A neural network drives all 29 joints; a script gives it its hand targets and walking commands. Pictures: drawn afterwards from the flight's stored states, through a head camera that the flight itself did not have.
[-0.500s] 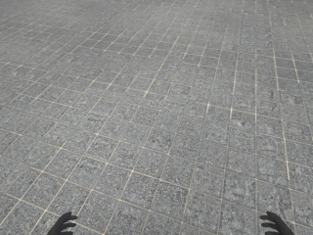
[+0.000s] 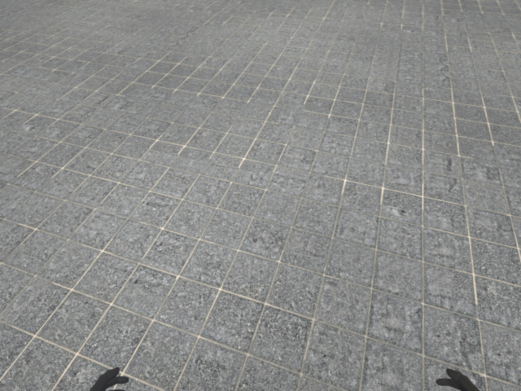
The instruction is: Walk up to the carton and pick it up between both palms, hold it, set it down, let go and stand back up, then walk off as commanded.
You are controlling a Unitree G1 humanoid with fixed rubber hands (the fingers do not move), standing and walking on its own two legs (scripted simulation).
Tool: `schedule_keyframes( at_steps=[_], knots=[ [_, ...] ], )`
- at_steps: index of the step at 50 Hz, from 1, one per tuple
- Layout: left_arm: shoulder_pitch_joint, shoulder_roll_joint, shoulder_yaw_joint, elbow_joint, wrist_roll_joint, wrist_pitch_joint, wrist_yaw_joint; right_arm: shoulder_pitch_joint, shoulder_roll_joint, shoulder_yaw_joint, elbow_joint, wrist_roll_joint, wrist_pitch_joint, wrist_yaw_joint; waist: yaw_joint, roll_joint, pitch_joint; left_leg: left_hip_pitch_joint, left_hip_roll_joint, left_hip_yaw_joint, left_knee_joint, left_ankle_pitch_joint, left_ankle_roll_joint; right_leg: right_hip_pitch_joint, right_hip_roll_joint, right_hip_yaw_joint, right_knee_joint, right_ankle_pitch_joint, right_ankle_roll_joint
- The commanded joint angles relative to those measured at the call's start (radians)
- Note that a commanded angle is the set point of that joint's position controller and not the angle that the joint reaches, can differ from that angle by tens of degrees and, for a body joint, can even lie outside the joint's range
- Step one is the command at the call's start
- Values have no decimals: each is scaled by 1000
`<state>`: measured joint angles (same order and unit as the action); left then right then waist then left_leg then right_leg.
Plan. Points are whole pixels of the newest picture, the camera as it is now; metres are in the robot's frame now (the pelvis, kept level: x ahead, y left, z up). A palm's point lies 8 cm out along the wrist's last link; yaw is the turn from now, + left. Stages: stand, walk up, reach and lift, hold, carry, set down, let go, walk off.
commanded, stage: stand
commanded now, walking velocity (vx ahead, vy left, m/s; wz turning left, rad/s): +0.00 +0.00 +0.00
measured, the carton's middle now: out of the picture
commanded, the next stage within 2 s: walk up in 1.42 s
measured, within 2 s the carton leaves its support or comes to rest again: neither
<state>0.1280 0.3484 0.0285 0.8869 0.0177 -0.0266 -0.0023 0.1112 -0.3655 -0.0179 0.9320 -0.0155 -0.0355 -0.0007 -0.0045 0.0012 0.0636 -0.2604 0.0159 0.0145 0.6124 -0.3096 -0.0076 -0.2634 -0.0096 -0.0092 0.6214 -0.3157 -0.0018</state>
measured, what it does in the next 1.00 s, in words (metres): stands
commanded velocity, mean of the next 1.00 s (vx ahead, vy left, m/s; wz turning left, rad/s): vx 0.00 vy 0.00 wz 0.00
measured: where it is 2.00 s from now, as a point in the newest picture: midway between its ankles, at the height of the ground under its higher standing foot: outside the picture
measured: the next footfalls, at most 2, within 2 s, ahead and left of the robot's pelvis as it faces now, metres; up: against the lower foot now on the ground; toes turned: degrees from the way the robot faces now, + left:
none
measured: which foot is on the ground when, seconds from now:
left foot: down 0.00-1.00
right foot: down 0.00-1.00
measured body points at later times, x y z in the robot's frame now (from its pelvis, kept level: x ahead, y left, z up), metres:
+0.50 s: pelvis +0.00 +0.00 +0.02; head +0.01 +0.00 +0.47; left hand +0.11 +0.30 -0.10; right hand +0.10 -0.31 -0.11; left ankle +0.01 +0.13 -0.73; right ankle +0.01 -0.12 -0.73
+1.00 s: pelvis +0.00 +0.00 +0.02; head +0.01 +0.00 +0.47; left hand +0.11 +0.30 -0.10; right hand +0.09 -0.31 -0.10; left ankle +0.01 +0.13 -0.73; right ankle +0.01 -0.12 -0.73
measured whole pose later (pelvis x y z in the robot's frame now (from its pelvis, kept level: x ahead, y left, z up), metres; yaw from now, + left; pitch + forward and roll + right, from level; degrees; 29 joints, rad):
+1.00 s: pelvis +0.00 +0.00 +0.02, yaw -1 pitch -3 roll +0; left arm 0.10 0.36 0.01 1.06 0.01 -0.02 0.00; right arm 0.09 -0.37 -0.01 1.09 -0.01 -0.02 0.00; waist 0.00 0.00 0.06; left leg -0.11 0.02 0.03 0.35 -0.18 -0.01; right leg -0.13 0.00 0.00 0.36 -0.18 0.00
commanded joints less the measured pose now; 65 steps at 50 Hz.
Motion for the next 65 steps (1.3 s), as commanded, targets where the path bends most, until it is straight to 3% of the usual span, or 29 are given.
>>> schedule_keyframes(
  at_steps=[1, 10, 14, 16, 19, 22, 26, 29, 34, 36, 39, 44, 50, 52, 65],
  knots=[
    [-44, 181, 33, -40, -2, -19, 5, -48, -173, -41, -48, 0, -17, -4, -2, -7, -74, 31, 83, -87, -164, 121, 61, 22, -93, 97, -171, 146, -56],
    [-51, 182, 26, 29, -7, -15, 0, -65, -187, -38, 18, 0, -19, -3, 14, 3, -76, 74, 102, -94, -256, 165, 50, 91, -98, 88, -239, 179, -41],
    [-64, 189, 24, 53, -10, -14, 3, -63, -176, -31, 40, 2, -14, -2, 1, -13, -98, 118, 101, -84, -267, 200, 46, 113, -105, 93, -269, 225, -37],
    [-70, 190, 23, 62, -8, -15, 5, -63, -175, -27, 53, 5, -12, -4, 0, 12, -68, 118, 106, -88, -286, 208, 47, 104, -109, 97, -282, 239, -36],
    [-75, 184, 22, 82, -4, -11, 5, -70, -182, -29, 64, 4, -9, -2, 4, -21, -90, 132, 104, -79, -296, 195, 40, 125, -106, 89, -288, 229, -31],
    [-72, 195, 20, 93, -7, -9, 8, -73, -182, -27, 75, 4, -8, -3, 3, 15, -67, 127, 104, -81, -307, 180, 39, 124, -109, 94, -311, 214, -29],
    [-73, 197, 18, 104, -7, -7, 6, -64, -183, -25, 92, 3, -5, -3, 4, -26, -62, 131, 104, -81, -318, 172, 36, 124, -112, 94, -315, 210, -28],
    [-74, 193, 19, 103, -6, -7, 6, -77, -179, -25, 89, 7, -4, 0, 1, 3, -90, 147, 106, -78, -318, 183, 34, 131, -110, 90, -318, 218, -27],
    [-70, 201, 16, 114, -9, -7, 6, -60, -176, -21, 100, 5, -3, -1, 3, -16, -67, 135, 109, -76, -327, 164, 34, 125, -117, 99, -332, 207, -26],
    [-69, 204, 15, 118, -9, -5, 5, -71, -188, -24, 100, 3, -2, -1, 3, 15, -63, 133, 111, -80, -332, 164, 38, 124, -118, 101, -328, 203, -29],
    [-67, 197, 14, 117, -9, -3, 5, -69, -177, -25, 96, 5, -3, -1, 7, -26, -88, 157, 114, -80, -327, 185, 34, 131, -113, 93, -333, 200, -25],
    [-70, 203, 14, 120, -7, -6, 8, -73, -179, -27, 101, 6, -1, -3, 0, 4, -71, 155, 116, -79, -335, 186, 33, 118, -115, 97, -328, 208, -26],
    [-63, 201, 16, 123, -8, -6, 7, -61, -180, -26, 109, 3, 2, -4, 6, 11, -64, 153, 113, -77, -335, 192, 35, 125, -116, 103, -334, 220, -27],
    [-69, 205, 15, 123, -8, -5, 7, -52, -179, -26, 103, 6, 0, -3, -1, -21, -58, 149, 117, -75, -345, 188, 33, 121, -114, 94, -329, 212, -27],
    [-64, 202, 14, 124, -13, -4, 7, -61, -184, -28, 108, 10, 1, -1, 3, 9, -96, 171, 120, -75, -333, 240, 30, 145, -118, 97, -331, 266, -25]
  ],
)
